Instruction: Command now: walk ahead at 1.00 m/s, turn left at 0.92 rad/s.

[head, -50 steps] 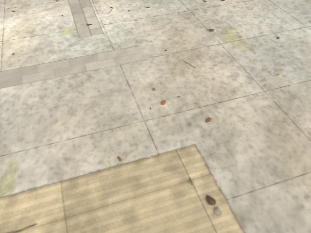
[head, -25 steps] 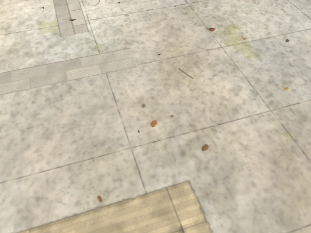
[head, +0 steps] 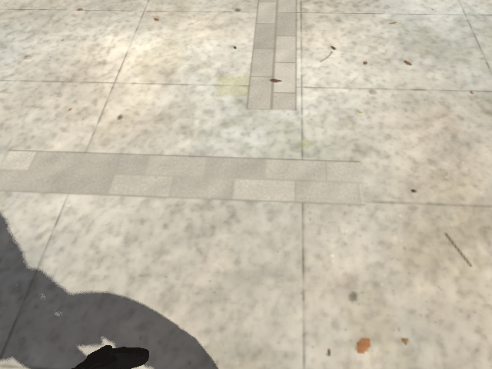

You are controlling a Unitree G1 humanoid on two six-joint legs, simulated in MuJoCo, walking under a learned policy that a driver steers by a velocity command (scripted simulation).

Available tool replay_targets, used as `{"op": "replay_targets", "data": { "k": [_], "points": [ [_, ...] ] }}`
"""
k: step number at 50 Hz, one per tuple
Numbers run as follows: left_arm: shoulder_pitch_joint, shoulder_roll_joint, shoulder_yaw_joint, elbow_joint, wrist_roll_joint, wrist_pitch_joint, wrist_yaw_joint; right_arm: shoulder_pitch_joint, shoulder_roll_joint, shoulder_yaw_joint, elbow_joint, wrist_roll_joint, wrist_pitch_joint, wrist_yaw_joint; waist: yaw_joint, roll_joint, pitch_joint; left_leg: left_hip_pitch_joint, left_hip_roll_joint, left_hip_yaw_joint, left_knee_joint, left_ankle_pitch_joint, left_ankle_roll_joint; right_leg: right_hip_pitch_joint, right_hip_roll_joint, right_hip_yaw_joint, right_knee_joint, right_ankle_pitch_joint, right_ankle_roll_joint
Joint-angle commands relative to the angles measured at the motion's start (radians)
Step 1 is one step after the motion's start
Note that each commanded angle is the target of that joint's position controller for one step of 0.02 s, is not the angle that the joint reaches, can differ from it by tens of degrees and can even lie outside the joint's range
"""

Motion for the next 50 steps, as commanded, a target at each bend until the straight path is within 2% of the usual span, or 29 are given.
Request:
{"op": "replay_targets", "data": {
  "k": [1, 4, 6, 8, 10, 11, 12, 13, 14, 15, 16, 17, 19, 22, 24, 27, 29, 31, 33, 34, 35, 36, 37, 38, 40, 42, 44, 47, 50],
  "points": [
    [-0.024, 0.132, 0.023, -0.087, -0.001, 0.025, -0.01, -0.092, -0.141, -0.027, -0.114, 0.006, -0.061, -0.004, 0.075, -0.092, 0.087, -0.203, 0.254, -0.406, -0.37, 0.082, 0.149, -0.009, -0.032, -0.088, -0.258, 0.107, 0.043],
    [-0.147, 0.1, 0.006, -0.125, -0.032, 0.021, -0.024, -0.045, -0.152, -0.039, -0.107, 0.016, -0.062, 0.008, -0.001, -0.015, 0.058, -0.159, 0.197, -0.342, -0.335, 0.281, 0.075, 0.101, 0.015, -0.125, -0.545, 0.386, 0.03],
    [-0.18, 0.114, 0.009, -0.137, -0.043, 0.017, -0.023, -0.01, -0.168, -0.047, -0.101, 0.02, -0.06, 0.014, -0.04, 0.026, 0.022, -0.049, 0.221, -0.364, -0.296, 0.407, 0.048, 0.134, 0.052, -0.131, -0.641, 0.446, 0.013],
    [-0.172, 0.141, 0.017, -0.141, -0.043, 0.009, -0.017, -0.016, -0.178, -0.053, -0.105, 0.017, -0.055, 0.006, -0.033, 0.047, 0.0, 0.041, 0.24, -0.388, -0.223, 0.497, 0.016, 0.195, 0.077, -0.114, -0.745, 0.414, -0.001],
    [0.009, 0.225, 0.055, -0.091, -0.046, 0.0, 0.002, -0.05, -0.227, -0.063, -0.116, 0.006, -0.056, 0.003, 0.06, 0.047, -0.126, 0.104, 0.241, -0.391, 0.014, 0.746, -0.031, 0.413, 0.131, -0.11, -0.757, 0.255, -0.023],
    [0.218, 0.268, 0.079, -0.045, -0.047, -0.005, 0.018, -0.112, -0.249, -0.066, -0.129, 0.002, -0.061, 0.008, 0.191, 0.036, -0.226, 0.02, 0.21, -0.368, 0.251, 0.73, -0.054, 0.644, 0.104, -0.104, -0.743, 0.193, -0.037],
    [0.456, 0.344, 0.11, -0.007, -0.025, -0.007, 0.041, -0.15, -0.153, -0.04, -0.16, -0.001, -0.074, 0.01, 0.287, -0.045, -0.364, -0.139, 0.163, -0.3, 0.586, 0.468, -0.062, 0.897, -0.077, 0.066, -0.721, -0.126, -0.064],
    [0.425, 0.414, 0.122, -0.008, 0.021, -0.006, 0.037, -0.05, 0.008, 0.004, -0.216, 0.045, -0.073, 0.009, 0.166, -0.371, -0.461, -0.44, 0.063, -0.188, 0.869, -0.264, -0.09, 1.067, -0.367, 0.615, -0.941, -0.448, -0.133],
    [0.307, 0.36, 0.128, -0.018, 0.0, 0.004, 0.027, -0.072, -0.064, 0.012, -0.219, 0.027, -0.059, 0.0, 0.131, -0.356, -0.389, -0.562, 0.146, -0.139, 0.949, -0.164, -0.073, 0.964, -0.358, 0.789, -1.053, -0.597, -0.163],
    [0.214, 0.255, 0.107, -0.031, -0.01, 0.01, 0.023, -0.154, -0.112, 0.002, -0.207, 0.004, -0.044, 0.003, 0.129, -0.208, -0.235, -0.584, 0.209, -0.105, 0.921, -0.059, -0.077, 0.821, -0.302, 0.584, -1.04, -0.53, -0.154],
    [0.196, 0.203, 0.095, -0.011, -0.013, 0.014, 0.019, -0.196, -0.114, 0.002, -0.208, -0.01, -0.034, 0.016, 0.12, -0.096, -0.15, -0.563, 0.248, -0.086, 0.873, -0.011, -0.086, 0.707, -0.257, 0.408, -1.022, -0.318, -0.145],
    [0.224, 0.184, 0.089, 0.021, -0.012, 0.013, 0.018, -0.24, -0.1, 0.003, -0.219, -0.021, -0.023, 0.033, 0.117, -0.066, -0.104, -0.547, 0.275, -0.084, 0.846, -0.007, -0.091, 0.637, -0.215, 0.274, -1.027, -0.163, -0.127],
    [0.29, 0.132, 0.074, 0.095, -0.027, -0.004, 0.01, -0.277, -0.04, 0.021, -0.256, -0.026, 0.004, 0.058, 0.09, -0.099, -0.043, -0.56, 0.316, -0.081, 0.834, -0.002, -0.097, 0.563, -0.18, 0.11, -1.052, 0.011, -0.104],
    [0.297, 0.132, 0.073, 0.133, -0.045, -0.033, -0.008, -0.367, -0.019, 0.041, -0.328, -0.028, 0.024, 0.073, 0.055, -0.094, 0.006, -0.607, 0.34, -0.057, 0.785, 0.084, -0.104, 0.506, -0.183, -0.069, -1.104, 0.258, -0.094],
    [0.261, 0.153, 0.075, 0.14, -0.041, -0.046, -0.006, -0.421, -0.031, 0.047, -0.361, -0.022, 0.027, 0.08, 0.025, -0.091, 0.046, -0.581, 0.341, -0.031, 0.674, 0.191, -0.107, 0.457, -0.153, -0.201, -1.15, 0.361, -0.079],
    [0.316, 0.19, 0.081, 0.176, -0.038, -0.049, -0.001, -0.525, -0.034, 0.058, -0.384, -0.021, 0.027, 0.099, 0.043, -0.044, 0.112, -0.505, 0.308, 0.091, 0.435, 0.271, -0.074, 0.481, -0.108, -0.349, -1.196, 0.537, -0.056],
    [0.356, 0.217, 0.084, 0.19, -0.037, -0.041, 0.009, -0.555, -0.024, 0.064, -0.376, -0.022, 0.019, 0.104, 0.047, -0.031, 0.119, -0.397, 0.235, 0.193, 0.305, 0.268, -0.04, 0.538, -0.09, -0.416, -1.121, 0.969, -0.032],
    [0.383, 0.274, 0.094, 0.188, -0.048, -0.026, 0.031, -0.432, -0.033, 0.06, -0.327, -0.039, 0.005, 0.095, -0.018, -0.074, 0.025, -0.18, 0.142, 0.212, 0.222, 0.23, -0.027, 0.561, -0.114, -0.4, -0.898, 1.342, -0.028],
    [0.339, 0.298, 0.091, 0.177, -0.06, -0.011, 0.035, -0.07, -0.085, 0.027, -0.192, -0.05, -0.012, 0.064, -0.171, -0.099, -0.135, 0.266, 0.139, 0.056, 0.07, 0.337, 0.024, 0.425, -0.137, -0.363, -0.468, 1.228, -0.057],
    [0.357, 0.239, 0.085, 0.173, -0.058, -0.005, 0.019, -0.049, -0.134, 0.008, -0.149, -0.051, -0.013, 0.036, -0.131, 0.012, -0.16, 0.435, 0.258, -0.07, 0.027, 0.489, 0.038, 0.251, 0.002, -0.375, -0.124, 0.352, -0.051],
    [0.484, 0.186, 0.061, 0.123, -0.054, -0.036, 0.016, -0.148, -0.26, -0.007, -0.256, 0.018, -0.017, 0.005, -0.005, 0.264, -0.382, 0.776, 0.577, -0.467, 0.185, 1.242, 0.134, -0.027, 0.07, -0.179, 0.261, -0.312, -0.025],
    [0.45, 0.272, 0.074, 0.136, -0.128, -0.053, 0.009, -0.091, -0.201, -0.012, -0.249, -0.006, -0.006, 0.0, -0.107, 0.106, -0.632, 0.809, 0.681, -0.61, 0.029, 1.006, 0.252, -0.069, 0.117, 0.087, 0.347, -0.277, -0.029],
    [0.37, 0.283, 0.084, 0.124, -0.157, -0.047, 0.019, -0.149, -0.186, -0.007, -0.24, -0.01, -0.02, 0.013, -0.071, -0.044, -0.485, 0.608, 0.643, -0.519, -0.052, 0.855, 0.24, -0.06, 0.079, 0.063, 0.289, -0.207, -0.021],
    [0.323, 0.253, 0.085, 0.112, -0.147, -0.033, 0.032, -0.24, -0.144, 0.001, -0.226, 0.016, -0.04, 0.02, -0.003, -0.125, -0.292, 0.382, 0.607, -0.41, -0.111, 0.743, 0.19, -0.076, 0.025, 0.011, 0.189, -0.138, -0.004],
    [0.363, 0.216, 0.093, 0.161, -0.122, 0.017, 0.048, -0.331, -0.053, 0.025, -0.212, 0.013, -0.073, 0.024, 0.084, -0.121, -0.137, 0.058, 0.544, -0.235, -0.193, 0.724, 0.122, 0.059, -0.032, -0.006, 0.091, -0.067, 0.02],
    [0.402, 0.154, 0.092, 0.174, -0.113, 0.048, 0.042, -0.362, -0.027, 0.027, -0.187, -0.002, -0.08, 0.029, 0.122, -0.025, -0.095, -0.094, 0.488, -0.093, -0.247, 0.737, 0.071, 0.14, -0.043, -0.022, 0.003, -0.013, 0.037],
    [0.334, 0.14, 0.1, 0.139, -0.106, 0.053, 0.043, -0.379, -0.036, 0.023, -0.173, -0.017, -0.078, 0.009, 0.122, 0.018, -0.068, -0.115, 0.451, 0.02, -0.265, 0.817, 0.039, 0.085, -0.024, -0.056, -0.065, 0.078, 0.044],
    [0.272, 0.123, 0.099, 0.107, -0.091, 0.048, 0.03, -0.415, -0.037, 0.023, -0.174, -0.012, -0.053, -0.033, 0.114, 0.049, -0.081, -0.048, 0.391, 0.147, -0.248, 0.757, -0.017, 0.047, -0.014, -0.11, -0.262, 0.285, 0.041],
    [0.183, 0.105, 0.091, 0.068, -0.085, 0.052, 0.004, -0.394, -0.058, 0.018, -0.165, 0.001, -0.02, -0.057, 0.061, 0.051, -0.09, 0.075, 0.415, 0.184, -0.209, 0.707, -0.031, 0.019, 0.001, -0.155, -0.456, 0.4, 0.025]
  ]
}}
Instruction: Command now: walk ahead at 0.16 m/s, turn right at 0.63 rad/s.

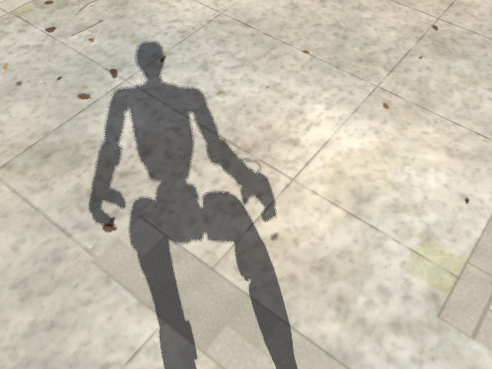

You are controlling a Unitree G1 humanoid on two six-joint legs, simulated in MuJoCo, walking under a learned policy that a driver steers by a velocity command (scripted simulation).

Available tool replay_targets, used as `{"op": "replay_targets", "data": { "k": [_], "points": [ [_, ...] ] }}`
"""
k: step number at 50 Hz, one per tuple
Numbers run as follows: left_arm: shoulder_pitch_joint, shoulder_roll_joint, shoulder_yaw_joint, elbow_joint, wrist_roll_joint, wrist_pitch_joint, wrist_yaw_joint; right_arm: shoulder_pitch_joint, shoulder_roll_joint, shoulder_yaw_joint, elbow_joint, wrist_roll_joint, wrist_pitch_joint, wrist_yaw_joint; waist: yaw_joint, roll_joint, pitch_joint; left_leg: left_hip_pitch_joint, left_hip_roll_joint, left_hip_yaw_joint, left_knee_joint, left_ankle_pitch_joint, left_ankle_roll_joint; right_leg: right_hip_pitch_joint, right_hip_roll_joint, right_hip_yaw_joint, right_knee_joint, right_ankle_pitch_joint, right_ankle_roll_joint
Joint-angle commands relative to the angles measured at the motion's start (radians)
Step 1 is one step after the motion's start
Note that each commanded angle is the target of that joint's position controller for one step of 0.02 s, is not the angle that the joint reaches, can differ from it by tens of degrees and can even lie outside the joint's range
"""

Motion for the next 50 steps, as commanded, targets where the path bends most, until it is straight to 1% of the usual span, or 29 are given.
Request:
{"op": "replay_targets", "data": {
  "k": [1, 5, 7, 8, 9, 10, 11, 12, 13, 14, 16, 20, 26, 29, 30, 31, 32, 33, 34, 35, 38, 40, 42, 43, 45, 46, 47, 49, 50],
  "points": [
    [0.026, 0.016, 0.0, -0.064, 0.009, 0.003, -0.028, -0.077, -0.137, -0.034, -0.072, 0.01, 0.016, -0.027, 0.002, 0.093, -0.124, 0.046, 0.271, -0.011, -0.025, 0.661, 0.063, 0.127, 0.012, -0.057, -0.147, 0.107, -0.017],
    [0.014, 0.067, 0.015, -0.119, 0.012, 0.01, -0.072, -0.082, -0.169, -0.05, -0.079, 0.027, 0.061, -0.033, 0.009, 0.119, -0.121, 0.137, 0.338, -0.007, 0.119, 0.758, 0.052, 0.139, 0.053, -0.116, -0.229, -0.079, -0.08],
    [0.122, 0.1, 0.033, -0.108, 0.009, 0.005, -0.073, -0.109, -0.17, -0.055, -0.092, 0.042, 0.07, -0.04, 0.069, 0.122, -0.157, 0.116, 0.32, 0.019, 0.309, 0.885, 0.008, 0.28, 0.122, -0.15, -0.326, -0.102, -0.139],
    [0.243, 0.141, 0.054, -0.086, 0.015, -0.002, -0.061, -0.11, -0.166, -0.055, -0.094, 0.045, 0.07, -0.036, 0.137, 0.055, -0.2, 0.016, 0.268, 0.03, 0.515, 0.782, -0.042, 0.47, 0.139, -0.096, -0.446, 0.077, -0.195],
    [0.234, 0.268, 0.086, -0.1, 0.022, -0.005, -0.036, -0.072, -0.108, -0.041, -0.125, 0.007, 0.058, -0.021, 0.079, -0.212, -0.211, -0.25, 0.121, 0.027, 0.792, 0.049, -0.121, 0.653, -0.03, 0.193, -0.422, 0.68, -0.291],
    [0.207, 0.29, 0.086, -0.145, 0.06, -0.009, -0.033, -0.043, -0.098, -0.032, -0.162, -0.012, 0.048, -0.004, 0.035, -0.318, -0.386, -0.547, -0.091, -0.158, 1.102, -0.451, -0.174, 0.885, -0.205, 0.67, -0.507, 0.649, -0.528],
    [0.146, 0.257, 0.079, -0.188, 0.057, -0.01, -0.041, -0.059, -0.157, -0.042, -0.143, 0.011, 0.03, 0.016, 0.072, -0.13, -0.465, -0.563, -0.027, -0.355, 1.143, -0.398, -0.148, 0.9, -0.219, 0.665, -0.558, 0.445, -0.5],
    [0.08, 0.218, 0.071, -0.203, 0.032, -0.007, -0.036, -0.115, -0.164, -0.046, -0.159, 0.027, 0.024, 0.021, 0.052, -0.033, -0.365, -0.583, 0.0, -0.352, 1.096, -0.315, -0.137, 0.803, -0.176, 0.572, -0.575, 0.305, -0.445],
    [0.025, 0.177, 0.062, -0.213, 0.0, 0.004, -0.028, -0.134, -0.149, -0.047, -0.152, 0.016, 0.028, 0.015, 0.015, 0.07, -0.25, -0.593, 0.036, -0.34, 1.007, -0.259, -0.142, 0.677, -0.123, 0.481, -0.59, 0.207, -0.387],
    [-0.015, 0.152, 0.055, -0.226, -0.012, 0.016, -0.015, -0.142, -0.148, -0.049, -0.156, 0.008, 0.035, 0.007, -0.006, 0.066, -0.209, -0.556, 0.057, -0.338, 0.907, -0.221, -0.146, 0.578, -0.089, 0.434, -0.596, 0.143, -0.355],
    [-0.043, 0.139, 0.056, -0.248, 0.002, 0.037, 0.001, -0.139, -0.111, -0.044, -0.149, 0.016, 0.044, 0.008, -0.023, 0.012, -0.185, -0.458, 0.035, -0.309, 0.715, -0.182, -0.165, 0.485, -0.002, 0.371, -0.599, 0.117, -0.308],
    [-0.019, 0.168, 0.072, -0.253, 0.014, 0.06, 0.028, -0.1, -0.087, -0.036, -0.111, 0.028, 0.043, 0.0, 0.0, -0.056, -0.265, -0.374, 0.019, -0.305, 0.517, -0.108, -0.201, 0.505, 0.003, 0.358, -0.551, 0.174, -0.284],
    [-0.042, 0.132, 0.047, -0.262, 0.029, 0.078, 0.017, -0.096, -0.118, -0.046, -0.111, 0.023, 0.036, 0.008, 0.043, -0.145, -0.243, -0.278, 0.052, -0.275, 0.382, -0.074, -0.175, 0.461, -0.002, 0.408, -0.506, 0.052, -0.26],
    [-0.055, 0.102, 0.029, -0.261, 0.023, 0.078, 0.009, -0.035, -0.121, -0.053, -0.098, 0.009, 0.015, 0.024, 0.012, -0.12, -0.207, -0.109, 0.078, -0.265, 0.116, 0.108, -0.115, 0.399, 0.05, 0.394, -0.429, -0.031, -0.205],
    [-0.019, 0.063, 0.016, -0.261, 0.037, 0.075, 0.008, -0.034, -0.18, -0.064, -0.114, -0.013, 0.014, 0.022, 0.039, 0.027, -0.192, -0.058, 0.233, -0.44, 0.033, 0.194, -0.058, 0.336, 0.137, 0.311, -0.291, -0.221, -0.149],
    [0.012, 0.068, 0.018, -0.281, 0.032, 0.066, 0.003, -0.045, -0.24, -0.077, -0.105, -0.031, 0.022, 0.019, 0.089, 0.304, -0.143, -0.077, 0.395, -0.649, -0.029, 0.33, 0.106, 0.229, 0.275, 0.157, -0.152, -0.502, -0.087],
    [-0.03, 0.142, 0.038, -0.275, 0.036, 0.053, 0.004, -0.049, -0.195, -0.07, -0.127, -0.033, 0.019, 0.014, 0.033, 0.297, -0.149, -0.108, 0.463, -0.757, -0.055, 0.295, 0.196, 0.193, 0.225, 0.171, 0.068, -0.576, -0.042],
    [-0.058, 0.183, 0.055, -0.259, 0.022, 0.051, 0.004, -0.046, -0.184, -0.07, -0.135, -0.017, 0.019, 0.009, 0.015, 0.207, -0.142, -0.099, 0.423, -0.693, -0.033, 0.265, 0.179, 0.171, 0.222, 0.18, 0.19, -0.534, -0.03],
    [-0.049, 0.159, 0.054, -0.236, 0.02, 0.058, 0.007, -0.063, -0.174, -0.066, -0.136, 0.001, 0.023, 0.004, 0.027, 0.147, -0.136, -0.089, 0.365, -0.609, -0.008, 0.25, 0.134, 0.168, 0.215, 0.177, 0.239, -0.49, -0.015],
    [-0.044, 0.13, 0.046, -0.228, 0.025, 0.066, 0.009, -0.069, -0.156, -0.059, -0.137, 0.016, 0.025, 0.001, 0.026, 0.14, -0.131, -0.07, 0.339, -0.562, 0.004, 0.262, 0.11, 0.155, 0.207, 0.179, 0.259, -0.457, -0.002],
    [-0.055, 0.035, 0.01, -0.217, 0.016, 0.069, 0.003, -0.055, -0.109, -0.041, -0.125, 0.014, 0.042, -0.006, 0.024, 0.173, -0.144, -0.037, 0.244, -0.417, 0.021, 0.305, 0.072, 0.221, 0.175, 0.093, 0.092, -0.407, 0.019],
    [-0.091, -0.004, -0.008, -0.218, 0.017, 0.065, -0.002, -0.023, -0.116, -0.044, -0.113, 0.014, 0.054, -0.006, -0.007, 0.228, -0.163, -0.007, 0.223, -0.384, 0.033, 0.314, 0.069, 0.313, 0.137, 0.035, -0.131, -0.426, 0.022],
    [-0.089, 0.019, 0.0, -0.203, 0.006, 0.063, -0.004, 0.025, -0.145, -0.053, -0.102, 0.016, 0.062, -0.005, -0.03, 0.252, -0.17, 0.024, 0.247, -0.417, 0.05, 0.319, 0.087, 0.38, 0.135, 0.008, -0.299, -0.396, 0.018],
    [-0.063, 0.026, 0.005, -0.183, 0.005, 0.063, -0.004, 0.024, -0.148, -0.053, -0.101, 0.023, 0.064, -0.005, -0.016, 0.243, -0.168, 0.016, 0.248, -0.42, 0.066, 0.317, 0.082, 0.433, 0.138, -0.005, -0.42, -0.304, 0.007],
    [-0.029, 0.04, 0.006, -0.157, 0.021, 0.06, -0.003, 0.059, -0.132, -0.047, -0.088, 0.036, 0.054, -0.003, -0.006, 0.2, -0.156, -0.052, 0.231, -0.418, 0.078, 0.285, 0.027, 0.564, 0.123, 0.026, -0.598, -0.11, -0.038],
    [-0.024, 0.083, 0.01, -0.166, 0.036, 0.06, 0.003, 0.068, -0.12, -0.042, -0.089, 0.023, 0.039, 0.003, -0.017, 0.115, -0.174, -0.119, 0.21, -0.385, 0.115, 0.228, -0.024, 0.64, 0.051, 0.094, -0.558, 0.031, -0.07],
    [-0.029, 0.126, 0.023, -0.147, 0.047, 0.058, 0.001, 0.09, -0.091, -0.036, -0.094, 0.008, 0.022, 0.011, -0.061, -0.063, -0.185, -0.134, 0.125, -0.281, 0.128, 0.101, -0.077, 0.597, 0.012, 0.128, -0.482, 0.047, -0.125],
    [-0.051, 0.017, -0.002, -0.149, 0.054, 0.043, -0.014, -0.003, -0.095, -0.034, -0.092, -0.006, 0.014, 0.017, -0.015, -0.05, -0.146, -0.061, 0.098, -0.249, 0.147, 0.062, -0.132, 0.477, 0.027, 0.135, -0.518, -0.13, -0.139],
    [-0.045, 0.024, -0.001, -0.143, 0.054, 0.037, -0.014, -0.017, -0.088, -0.035, -0.088, -0.001, 0.018, 0.014, -0.009, -0.033, -0.128, -0.053, 0.1, -0.248, 0.158, 0.084, -0.126, 0.454, 0.045, 0.12, -0.517, -0.155, -0.12]
  ]
}}
Over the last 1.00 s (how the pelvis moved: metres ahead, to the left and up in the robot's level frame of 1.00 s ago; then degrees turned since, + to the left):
0.76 0.12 0.02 31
